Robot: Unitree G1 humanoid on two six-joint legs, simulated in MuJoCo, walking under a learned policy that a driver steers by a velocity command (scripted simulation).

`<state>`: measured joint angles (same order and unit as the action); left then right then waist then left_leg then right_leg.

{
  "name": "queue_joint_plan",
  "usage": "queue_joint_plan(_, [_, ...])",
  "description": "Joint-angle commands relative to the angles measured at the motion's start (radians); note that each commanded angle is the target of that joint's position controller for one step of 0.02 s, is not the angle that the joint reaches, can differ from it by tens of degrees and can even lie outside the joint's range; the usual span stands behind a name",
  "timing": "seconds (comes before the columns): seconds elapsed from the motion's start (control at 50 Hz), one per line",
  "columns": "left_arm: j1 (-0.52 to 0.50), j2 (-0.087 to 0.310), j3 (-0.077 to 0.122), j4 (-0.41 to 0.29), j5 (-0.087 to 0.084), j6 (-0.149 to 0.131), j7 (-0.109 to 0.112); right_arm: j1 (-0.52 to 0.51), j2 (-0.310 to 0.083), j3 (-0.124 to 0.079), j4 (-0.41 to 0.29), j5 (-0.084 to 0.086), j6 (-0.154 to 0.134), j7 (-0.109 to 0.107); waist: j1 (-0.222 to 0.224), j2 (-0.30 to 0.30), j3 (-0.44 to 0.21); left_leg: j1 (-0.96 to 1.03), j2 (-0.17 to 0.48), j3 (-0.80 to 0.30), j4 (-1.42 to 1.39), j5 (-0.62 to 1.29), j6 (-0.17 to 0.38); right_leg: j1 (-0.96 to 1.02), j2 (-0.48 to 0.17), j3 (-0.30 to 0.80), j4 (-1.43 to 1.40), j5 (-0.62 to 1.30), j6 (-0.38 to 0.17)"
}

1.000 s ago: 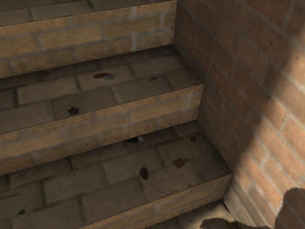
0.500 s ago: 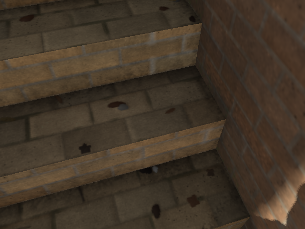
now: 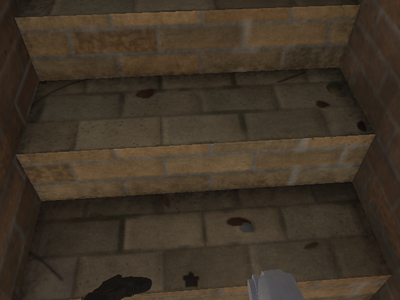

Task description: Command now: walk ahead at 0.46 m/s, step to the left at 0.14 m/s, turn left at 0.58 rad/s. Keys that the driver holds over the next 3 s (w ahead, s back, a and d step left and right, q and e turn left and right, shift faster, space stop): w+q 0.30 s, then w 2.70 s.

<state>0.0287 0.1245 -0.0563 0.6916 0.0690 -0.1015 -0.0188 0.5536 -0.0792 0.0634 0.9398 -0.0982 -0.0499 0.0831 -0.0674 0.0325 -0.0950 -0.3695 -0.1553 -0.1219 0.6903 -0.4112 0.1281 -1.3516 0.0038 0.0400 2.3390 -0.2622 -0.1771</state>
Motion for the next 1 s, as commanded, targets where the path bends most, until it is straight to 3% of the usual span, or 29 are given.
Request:
queue_joint_plan(0.02, [-0.148,0.017,-0.005,-0.094,-0.028,-0.004,-0.001,0.039,-0.094,-0.022,0.016,-0.021,-0.036,0.004,0.058,0.019,0.096,0.007,0.212,-0.357,-0.311,-0.077,0.139,-0.224,-0.078,-0.051,-0.117,0.155,-0.024])
queue_joint_plan(0.06, [-0.266,0.025,0.003,-0.122,-0.049,0.027,-0.006,0.094,-0.077,-0.009,0.046,-0.015,-0.046,0.005,0.005,0.068,0.082,-0.133,0.200,-0.372,-0.401,-0.021,0.165,-0.064,-0.090,-0.122,-0.325,0.247,0.012])
queue_joint_plan(0.08, [-0.511,0.048,-0.006,-0.218,-0.053,0.058,-0.022,-0.020,-0.142,-0.040,0.007,0.052,-0.025,0.017,0.011,0.053,0.087,-0.403,0.212,-0.299,-0.663,0.163,0.182,0.317,-0.063,-0.261,-0.755,-0.083,0.023])
queue_joint_plan(0.1, [-0.570,-0.030,-0.026,-0.235,-0.049,0.090,-0.052,0.059,-0.151,-0.036,0.057,0.063,-0.012,0.016,0.004,0.141,0.052,-0.545,0.254,-0.360,-0.686,0.527,0.258,0.608,-0.010,-0.343,-0.797,-0.133,0.076])
queue_joint_plan(0.12, [-0.451,-0.059,-0.035,-0.177,-0.071,0.103,-0.042,0.018,-0.159,-0.027,0.060,0.028,-0.034,0.061,0.027,0.105,0.074,-0.301,0.355,-0.351,-0.577,1.264,0.243,0.539,0.004,-0.327,-0.827,0.006,0.104])
queue_joint_plan(0.16, [-0.237,0.062,-0.001,-0.104,-0.041,0.129,-0.044,-0.034,-0.282,-0.080,0.058,0.102,-0.079,0.056,0.092,0.177,-0.096,0.336,0.418,-0.250,-0.381,1.970,0.211,0.462,0.088,-0.296,-1.227,-0.141,0.124])
queue_joint_plan(0.18, [-0.090,0.098,0.025,-0.064,-0.043,0.121,-0.032,0.004,-0.276,-0.090,0.098,0.055,-0.084,0.073,0.117,0.183,-0.228,0.365,0.369,-0.156,-0.190,2.286,0.193,0.695,0.100,-0.240,-1.249,-0.044,0.068])
queue_joint_plan(0.2, [0.226,0.083,0.030,0.058,-0.065,0.131,-0.032,0.123,-0.182,-0.083,0.171,-0.019,-0.074,0.102,0.174,0.032,-0.483,0.062,0.331,-0.193,0.069,2.186,0.173,1.253,0.003,0.052,-1.338,0.148,-0.078])
queue_joint_plan(0.22, [0.437,0.140,0.053,0.155,-0.082,0.142,-0.011,0.060,-0.128,-0.068,0.144,-0.044,-0.051,0.127,0.248,-0.162,-0.503,-0.269,0.233,-0.178,0.312,1.620,0.129,1.521,-0.153,0.430,-1.661,-0.102,-0.188])
queue_joint_plan(0.24, [0.523,0.141,0.058,0.188,-0.027,0.133,-0.005,-0.063,-0.118,-0.096,0.182,0.014,-0.021,0.129,0.324,-0.334,-0.272,-0.544,0.066,-0.133,1.038,0.583,0.022,1.316,-0.353,0.809,-1.918,-0.291,-0.301])
queue_joint_plan(0.26, [0.382,0.176,0.079,0.166,-0.032,0.109,0.011,-0.174,-0.118,-0.097,0.127,0.054,-0.020,0.104,0.282,-0.117,-0.113,-0.746,0.121,-0.142,1.403,0.590,0.067,1.169,-0.374,0.828,-1.946,-0.433,-0.244])
queue_joint_plan(0.3, [0.191,-0.017,0.037,0.270,-0.057,0.071,-0.035,-0.341,-0.104,-0.104,0.056,0.067,-0.015,0.042,0.137,0.103,-0.014,-0.881,0.157,-0.128,1.608,0.409,0.152,1.046,-0.384,0.525,-1.936,-0.290,-0.175])
queue_joint_plan(0.34, [0.114,-0.149,0.000,0.346,-0.065,0.026,-0.051,-0.357,-0.051,-0.091,-0.021,0.052,0.010,0.005,0.023,0.148,-0.047,-0.857,0.196,-0.072,1.477,0.337,0.171,1.018,-0.301,0.188,-1.939,-0.010,-0.044])
queue_joint_plan(0.4, [0.072,-0.092,0.021,0.359,-0.001,-0.002,-0.044,-0.488,0.008,-0.068,-0.120,0.084,0.034,-0.015,-0.038,0.022,0.057,-0.843,0.220,0.071,1.202,0.121,0.190,0.876,-0.156,-0.176,-2.062,0.043,0.039])
queue_joint_plan(0.42, [0.089,-0.027,0.033,0.355,0.020,0.002,-0.043,-0.538,0.001,-0.059,-0.144,0.090,0.041,-0.014,-0.017,-0.089,0.072,-0.820,0.221,0.109,1.314,0.066,0.184,0.829,-0.165,-0.173,-2.128,-0.016,0.013])
queue_joint_plan(0.5, [0.393,0.048,0.044,0.447,0.049,0.036,-0.069,-0.762,-0.047,-0.017,-0.278,0.073,0.073,-0.040,0.066,-0.067,0.003,-1.136,0.273,0.099,1.059,0.167,0.208,1.169,-0.236,-0.095,-2.194,0.019,-0.010])
queue_joint_plan(0.52, [0.247,0.094,0.063,0.365,0.008,0.043,-0.098,-0.753,-0.060,-0.015,-0.281,0.082,0.095,-0.030,0.024,-0.092,-0.005,-0.834,0.289,0.195,0.745,0.146,0.188,1.002,-0.220,-0.201,-2.328,0.080,-0.038])
queue_joint_plan(0.56, [0.366,0.135,0.061,0.367,-0.043,0.029,-0.123,-0.823,-0.044,-0.007,-0.255,0.073,0.095,0.010,0.069,-0.173,0.028,-0.658,0.206,0.292,0.874,-0.040,0.084,0.985,-0.301,-0.140,-2.385,0.200,-0.091])
queue_joint_plan(0.6, [0.434,0.189,0.072,0.391,-0.040,0.008,-0.120,-0.718,-0.042,-0.010,-0.221,0.086,0.083,0.027,-0.012,-0.141,-0.028,-0.652,0.144,0.315,0.654,-0.022,0.098,1.256,-0.286,-0.207,-2.188,0.915,-0.099])
queue_joint_plan(0.64, [0.643,0.158,0.081,0.456,-0.023,-0.013,-0.116,-0.579,-0.048,-0.015,-0.194,0.091,0.075,0.009,0.008,-0.195,-0.209,-0.376,0.115,0.230,0.617,0.184,0.111,1.341,-0.271,-0.226,-1.961,1.471,-0.056])
queue_joint_plan(0.66, [0.683,0.180,0.089,0.468,-0.002,-0.016,-0.120,-0.533,-0.080,-0.018,-0.177,0.114,0.080,-0.003,0.003,-0.176,-0.269,-0.149,0.112,0.153,0.549,0.188,0.111,1.191,-0.246,-0.182,-1.884,1.474,-0.048])
queue_joint_plan(0.68, [0.518,0.314,0.153,0.379,-0.142,-0.030,-0.008,-0.186,-0.172,-0.106,-0.092,0.078,0.039,-0.108,-0.155,-0.010,-0.297,0.218,0.210,-0.053,0.203,-0.245,0.047,1.030,-0.135,-0.192,-1.500,1.038,0.036])
queue_joint_plan(0.7, [0.391,0.255,0.143,0.292,-0.163,-0.021,0.023,-0.171,-0.353,-0.151,-0.034,0.050,0.039,-0.161,-0.139,0.258,-0.320,0.301,0.454,-0.661,-0.205,-0.326,0.088,0.760,0.018,-0.132,-1.081,0.331,0.088])
queue_joint_plan(0.72, [0.245,0.224,0.156,0.227,-0.103,-0.005,0.034,-0.237,-0.380,-0.168,-0.064,0.056,0.008,-0.168,-0.120,0.088,-0.281,0.158,0.501,-0.827,-0.333,-0.142,0.158,0.751,0.052,0.078,-0.615,0.172,0.104])
queue_joint_plan(0.76, [0.136,0.025,0.110,0.094,-0.054,0.020,0.036,-0.358,-0.270,-0.155,-0.014,0.090,-0.040,-0.164,0.029,-0.010,-0.086,-0.007,0.428,-0.579,-0.184,-0.261,0.113,0.520,0.021,0.120,-0.343,0.263,0.084])
queue_joint_plan(0.82, [0.140,-0.052,0.073,0.014,-0.023,0.059,0.034,-0.302,-0.081,-0.108,0.075,0.069,-0.071,-0.152,0.113,-0.011,0.058,-0.035,0.382,-0.313,-0.178,-0.112,0.066,0.261,0.059,0.141,-0.105,0.156,0.043])
queue_joint_plan(0.9, [0.031,-0.039,0.059,-0.076,-0.047,0.110,0.046,-0.241,-0.125,-0.107,0.083,0.062,-0.122,-0.149,0.121,-0.007,0.137,-0.026,0.410,-0.078,-0.355,0.184,0.024,0.113,-0.006,0.104,-0.209,-0.075,0.041])
queue_joint_plan(0.94, [-0.088,-0.062,0.043,-0.137,-0.063,0.124,0.056,-0.128,-0.160,-0.103,0.113,0.067,-0.136,-0.152,0.082,0.096,0.144,0.093,0.431,-0.057,-0.447,0.234,0.050,-0.061,-0.024,0.014,-0.022,-0.181,0.024])
queue_joint_plan(1.0, [-0.294,-0.089,0.012,-0.259,-0.066,0.125,0.049,-0.026,-0.174,-0.108,0.132,0.076,-0.104,-0.163,0.050,0.059,0.177,0.153,0.388,0.047,-0.545,0.057,-0.017,-0.131,-0.135,-0.009,-0.236,-0.235,-0.002])
